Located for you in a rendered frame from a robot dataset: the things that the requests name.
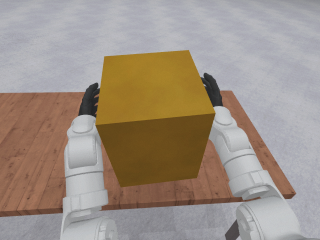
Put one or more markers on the robot left hand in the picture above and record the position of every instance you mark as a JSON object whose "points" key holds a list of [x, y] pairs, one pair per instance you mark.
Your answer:
{"points": [[89, 100]]}

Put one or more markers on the left robot upper arm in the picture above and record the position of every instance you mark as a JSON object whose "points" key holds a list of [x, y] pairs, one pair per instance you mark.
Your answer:
{"points": [[98, 228]]}

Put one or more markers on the carton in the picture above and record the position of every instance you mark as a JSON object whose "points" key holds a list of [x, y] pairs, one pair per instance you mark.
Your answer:
{"points": [[154, 117]]}

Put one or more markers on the right robot upper arm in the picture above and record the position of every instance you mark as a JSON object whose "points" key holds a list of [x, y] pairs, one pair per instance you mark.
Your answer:
{"points": [[268, 218]]}

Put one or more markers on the robot left forearm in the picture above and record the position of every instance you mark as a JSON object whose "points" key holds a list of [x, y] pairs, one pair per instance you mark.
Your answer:
{"points": [[83, 165]]}

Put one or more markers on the robot right forearm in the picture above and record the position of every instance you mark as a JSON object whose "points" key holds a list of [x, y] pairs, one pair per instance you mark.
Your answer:
{"points": [[247, 179]]}

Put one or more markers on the table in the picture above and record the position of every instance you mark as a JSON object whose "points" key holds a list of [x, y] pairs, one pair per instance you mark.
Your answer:
{"points": [[33, 137]]}

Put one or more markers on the robot right hand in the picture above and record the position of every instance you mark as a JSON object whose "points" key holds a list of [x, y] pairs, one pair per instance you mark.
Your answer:
{"points": [[212, 90]]}

